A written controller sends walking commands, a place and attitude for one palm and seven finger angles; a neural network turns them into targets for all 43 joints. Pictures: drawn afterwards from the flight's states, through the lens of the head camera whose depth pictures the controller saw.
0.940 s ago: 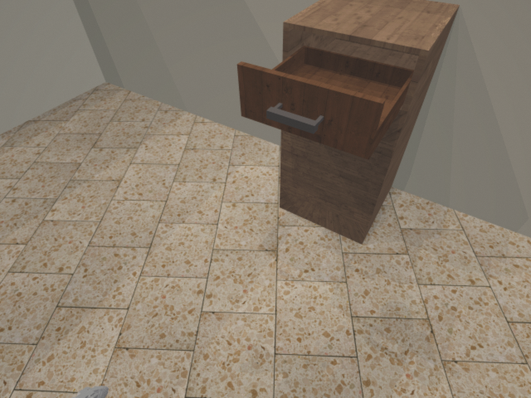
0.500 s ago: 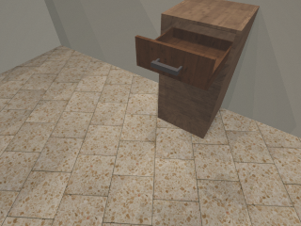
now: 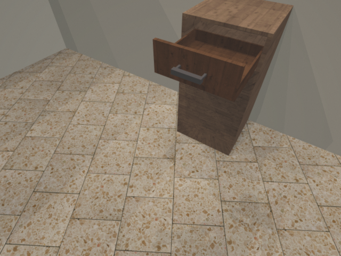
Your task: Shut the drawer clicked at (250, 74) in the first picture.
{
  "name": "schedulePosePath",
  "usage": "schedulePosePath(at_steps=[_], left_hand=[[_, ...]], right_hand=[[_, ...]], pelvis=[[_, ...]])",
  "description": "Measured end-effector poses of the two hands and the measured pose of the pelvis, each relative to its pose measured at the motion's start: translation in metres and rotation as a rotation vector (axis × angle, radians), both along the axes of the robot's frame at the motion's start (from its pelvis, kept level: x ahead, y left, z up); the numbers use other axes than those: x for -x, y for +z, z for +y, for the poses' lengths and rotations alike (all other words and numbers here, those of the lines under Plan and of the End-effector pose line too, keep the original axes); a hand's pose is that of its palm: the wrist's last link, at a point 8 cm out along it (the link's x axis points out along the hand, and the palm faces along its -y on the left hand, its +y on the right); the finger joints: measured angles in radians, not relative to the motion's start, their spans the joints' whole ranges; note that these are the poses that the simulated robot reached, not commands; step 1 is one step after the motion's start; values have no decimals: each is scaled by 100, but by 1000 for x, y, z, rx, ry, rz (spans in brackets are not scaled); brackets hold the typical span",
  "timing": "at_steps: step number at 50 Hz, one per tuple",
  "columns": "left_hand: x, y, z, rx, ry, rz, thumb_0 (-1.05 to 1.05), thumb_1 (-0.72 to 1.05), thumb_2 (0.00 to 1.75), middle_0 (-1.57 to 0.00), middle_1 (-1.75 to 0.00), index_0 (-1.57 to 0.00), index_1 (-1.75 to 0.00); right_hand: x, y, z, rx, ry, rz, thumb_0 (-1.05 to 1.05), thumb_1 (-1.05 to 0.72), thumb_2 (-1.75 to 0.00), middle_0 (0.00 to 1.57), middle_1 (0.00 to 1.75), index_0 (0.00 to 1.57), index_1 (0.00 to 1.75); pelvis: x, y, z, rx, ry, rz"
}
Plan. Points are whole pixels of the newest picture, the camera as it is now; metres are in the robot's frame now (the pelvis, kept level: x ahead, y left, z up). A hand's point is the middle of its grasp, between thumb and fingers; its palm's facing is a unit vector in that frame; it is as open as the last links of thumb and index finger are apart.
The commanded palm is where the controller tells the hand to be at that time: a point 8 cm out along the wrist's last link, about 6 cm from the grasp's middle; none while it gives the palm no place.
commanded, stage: look at it before walking up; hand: left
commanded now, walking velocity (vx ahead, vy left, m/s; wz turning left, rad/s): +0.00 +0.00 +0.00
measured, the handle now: (189, 73) +0.78 -0.03 +0.01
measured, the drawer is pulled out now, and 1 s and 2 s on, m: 0.29 0.29 0.29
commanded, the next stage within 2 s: turn to face it in 0.50 s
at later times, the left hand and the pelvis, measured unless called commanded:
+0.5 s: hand out of the picture +0.08 +0.25 -0.15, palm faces -0.02 -0.94 -0.34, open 7.4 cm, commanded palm none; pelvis +0.01 +0.01 +0.00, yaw +0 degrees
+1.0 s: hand out of the picture +0.07 +0.20 -0.18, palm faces -0.13 -0.95 -0.29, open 7.4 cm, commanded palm none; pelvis -0.01 -0.01 -0.02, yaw -10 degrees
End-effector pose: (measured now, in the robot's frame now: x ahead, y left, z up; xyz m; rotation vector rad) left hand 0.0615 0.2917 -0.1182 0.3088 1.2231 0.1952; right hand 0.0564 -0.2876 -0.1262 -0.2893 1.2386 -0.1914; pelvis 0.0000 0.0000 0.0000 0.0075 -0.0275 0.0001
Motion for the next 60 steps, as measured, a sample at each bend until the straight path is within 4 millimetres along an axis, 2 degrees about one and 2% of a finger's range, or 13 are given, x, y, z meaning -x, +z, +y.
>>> schedulePosePath(at_steps=[9,20,37,42,47,53,55,60], left_hand=[[-11,0,2,6,-7,-13,1,91,90,-20,-30,-20,-30],[-13,1,6,-1,-1,-7,1,91,90,-20,-30,-20,-30],[-11,-2,4,-3,-1,27,1,91,90,-20,-30,-20,-30],[-9,-11,-8,15,-32,61,1,91,90,-20,-30,-20,-30],[-9,-22,-28,43,-74,74,1,91,90,-20,-30,-20,-30],[-6,-27,-60,42,-115,59,1,91,90,-20,-30,-20,-30],[0,-23,-68,41,-115,57,1,91,90,-20,-30,-20,-30],[11,-9,-81,51,-127,96,1,91,90,-20,-30,-20,-30]], right_hand=[[-14,3,5,2,7,-22,1,-90,-89,20,29,20,30],[-25,4,7,4,12,-31,1,-90,-89,20,29,20,30],[-28,3,7,7,-11,-39,1,-90,-89,20,29,20,30],[-14,-6,15,-16,-75,-60,1,-90,-89,20,29,20,30],[15,-21,21,-57,-139,-47,1,-90,-89,20,29,20,30],[46,-49,11,-115,-216,-20,1,-90,-89,20,29,20,30],[52,-48,8,-122,-232,-1,1,-90,-89,20,29,20,30],[58,-30,2,-124,-268,-22,1,-91,-89,20,29,20,30]], pelvis=[[-4,1,4,0,-2,4],[-11,1,6,0,-1,4],[-13,0,6,0,-34,7],[-8,-6,5,-8,-86,8],[1,-15,-1,-29,-135,5],[10,-29,-19,-27,-196,-4],[14,-26,-23,-30,-201,2],[18,-9,-28,-42,-247,26]])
